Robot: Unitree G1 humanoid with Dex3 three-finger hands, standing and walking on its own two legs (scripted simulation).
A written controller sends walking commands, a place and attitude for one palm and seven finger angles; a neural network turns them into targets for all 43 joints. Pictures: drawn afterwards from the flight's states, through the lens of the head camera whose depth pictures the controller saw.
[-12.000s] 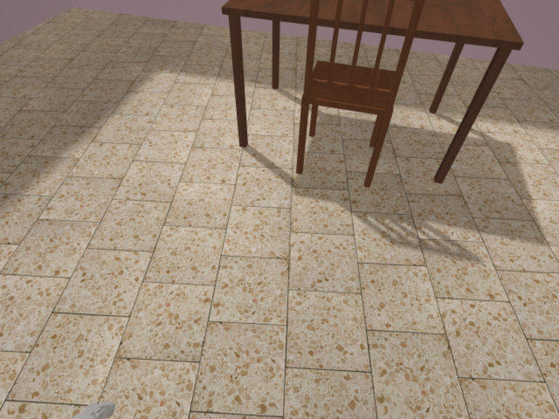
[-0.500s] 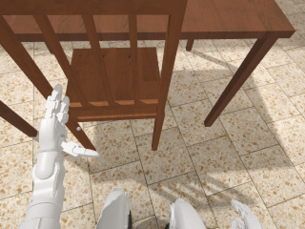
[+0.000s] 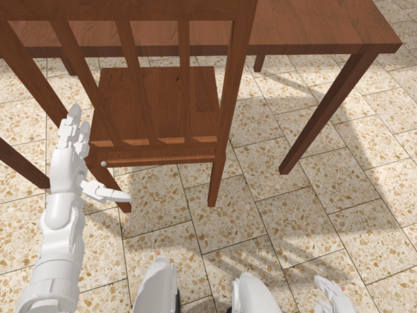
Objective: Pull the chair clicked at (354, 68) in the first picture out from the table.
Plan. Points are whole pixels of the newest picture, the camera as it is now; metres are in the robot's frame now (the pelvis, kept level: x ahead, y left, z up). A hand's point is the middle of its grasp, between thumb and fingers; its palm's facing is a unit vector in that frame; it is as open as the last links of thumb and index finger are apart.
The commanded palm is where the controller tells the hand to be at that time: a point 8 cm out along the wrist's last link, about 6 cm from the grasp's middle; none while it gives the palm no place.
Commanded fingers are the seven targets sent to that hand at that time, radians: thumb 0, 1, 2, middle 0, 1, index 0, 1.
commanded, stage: aim the fingers beside a spindle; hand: left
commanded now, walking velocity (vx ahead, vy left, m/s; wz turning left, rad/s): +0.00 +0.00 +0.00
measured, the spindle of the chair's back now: (141, 96) +0.52 +0.15 +0.06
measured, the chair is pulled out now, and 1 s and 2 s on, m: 0.00 0.00 0.00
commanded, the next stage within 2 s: push the fingers through the gap in 1.38 s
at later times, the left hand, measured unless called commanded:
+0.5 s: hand (113, 175) +0.36 +0.19 +0.01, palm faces +0.05 -1.00 -0.01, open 16.9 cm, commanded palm +0.35 +0.25 +0.03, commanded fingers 0.00 -0.50 0.30 -0.06 -0.08 -0.06 -0.08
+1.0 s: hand (103, 170) +0.36 +0.20 +0.03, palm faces +0.13 -0.99 -0.04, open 16.9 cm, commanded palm +0.34 +0.26 +0.03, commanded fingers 0.00 -0.50 0.30 -0.06 -0.08 -0.06 -0.08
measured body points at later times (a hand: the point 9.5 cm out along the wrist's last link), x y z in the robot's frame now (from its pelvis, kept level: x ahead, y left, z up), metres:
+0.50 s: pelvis +0.00 +0.00 +0.00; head +0.12 +0.02 +0.44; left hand +0.35 +0.24 +0.02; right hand +0.13 -0.26 -0.11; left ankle +0.07 +0.12 -0.62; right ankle +0.00 -0.12 -0.62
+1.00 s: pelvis +0.00 +0.00 +0.00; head +0.12 +0.02 +0.44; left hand +0.35 +0.26 +0.03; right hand +0.13 -0.26 -0.11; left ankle +0.07 +0.12 -0.62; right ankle +0.00 -0.12 -0.62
